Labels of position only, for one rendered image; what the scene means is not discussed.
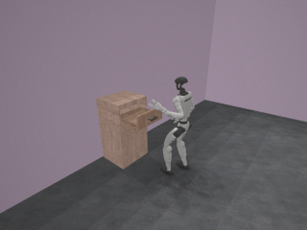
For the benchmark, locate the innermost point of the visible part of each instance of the robot left thigh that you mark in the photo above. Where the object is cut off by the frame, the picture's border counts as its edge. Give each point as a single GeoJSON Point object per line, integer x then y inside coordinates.
{"type": "Point", "coordinates": [172, 135]}

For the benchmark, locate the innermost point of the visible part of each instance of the robot left hand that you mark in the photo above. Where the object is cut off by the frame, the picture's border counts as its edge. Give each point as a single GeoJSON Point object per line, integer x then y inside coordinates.
{"type": "Point", "coordinates": [157, 105]}

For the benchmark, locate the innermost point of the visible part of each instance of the drawer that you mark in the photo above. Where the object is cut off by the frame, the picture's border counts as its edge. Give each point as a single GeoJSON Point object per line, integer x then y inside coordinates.
{"type": "Point", "coordinates": [136, 119]}

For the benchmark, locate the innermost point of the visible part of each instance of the robot left forearm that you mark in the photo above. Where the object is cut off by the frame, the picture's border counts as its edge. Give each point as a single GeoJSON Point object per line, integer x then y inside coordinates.
{"type": "Point", "coordinates": [171, 114]}

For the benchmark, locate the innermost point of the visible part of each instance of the right robot upper arm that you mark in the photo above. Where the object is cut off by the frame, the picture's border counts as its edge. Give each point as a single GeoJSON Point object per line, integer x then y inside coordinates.
{"type": "Point", "coordinates": [192, 102]}

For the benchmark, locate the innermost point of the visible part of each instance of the left robot upper arm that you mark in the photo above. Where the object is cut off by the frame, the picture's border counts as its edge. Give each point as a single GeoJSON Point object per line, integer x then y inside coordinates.
{"type": "Point", "coordinates": [176, 101]}

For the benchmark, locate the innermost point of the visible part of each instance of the robot left shin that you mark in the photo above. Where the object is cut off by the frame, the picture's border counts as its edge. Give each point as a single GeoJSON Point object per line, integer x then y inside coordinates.
{"type": "Point", "coordinates": [167, 158]}

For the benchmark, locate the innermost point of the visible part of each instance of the handle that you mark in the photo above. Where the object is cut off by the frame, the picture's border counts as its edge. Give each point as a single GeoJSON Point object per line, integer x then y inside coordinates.
{"type": "Point", "coordinates": [154, 118]}

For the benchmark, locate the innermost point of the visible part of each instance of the cabinet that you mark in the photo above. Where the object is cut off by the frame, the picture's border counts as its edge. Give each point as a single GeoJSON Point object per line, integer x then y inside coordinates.
{"type": "Point", "coordinates": [121, 145]}

